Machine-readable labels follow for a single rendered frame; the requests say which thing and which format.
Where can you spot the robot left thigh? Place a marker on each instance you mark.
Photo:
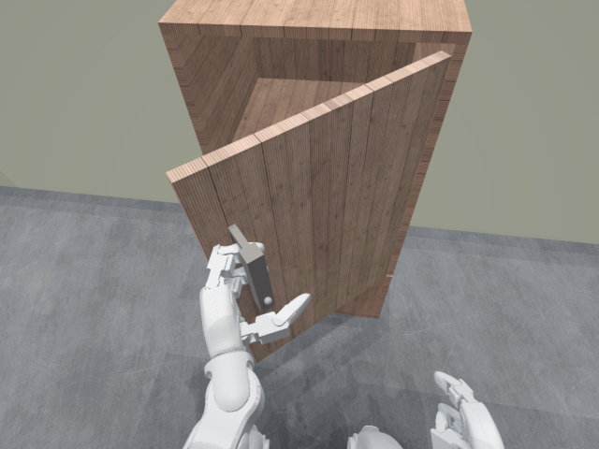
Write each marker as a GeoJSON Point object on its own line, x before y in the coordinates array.
{"type": "Point", "coordinates": [258, 441]}

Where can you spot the robot left forearm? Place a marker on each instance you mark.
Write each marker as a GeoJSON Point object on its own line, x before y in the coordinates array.
{"type": "Point", "coordinates": [234, 401]}

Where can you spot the robot right thigh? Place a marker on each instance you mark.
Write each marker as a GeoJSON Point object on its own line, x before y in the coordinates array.
{"type": "Point", "coordinates": [372, 440]}

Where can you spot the handle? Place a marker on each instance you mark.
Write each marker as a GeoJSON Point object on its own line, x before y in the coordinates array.
{"type": "Point", "coordinates": [255, 267]}

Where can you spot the cupboard door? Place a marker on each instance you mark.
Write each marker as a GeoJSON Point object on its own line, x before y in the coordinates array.
{"type": "Point", "coordinates": [325, 191]}

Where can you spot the robot right hand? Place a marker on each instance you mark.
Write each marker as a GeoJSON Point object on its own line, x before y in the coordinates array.
{"type": "Point", "coordinates": [473, 427]}

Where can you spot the robot left hand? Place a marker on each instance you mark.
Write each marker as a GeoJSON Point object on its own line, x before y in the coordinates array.
{"type": "Point", "coordinates": [221, 315]}

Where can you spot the robot thigh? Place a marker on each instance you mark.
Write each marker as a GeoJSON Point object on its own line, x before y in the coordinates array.
{"type": "Point", "coordinates": [258, 441]}
{"type": "Point", "coordinates": [372, 440]}

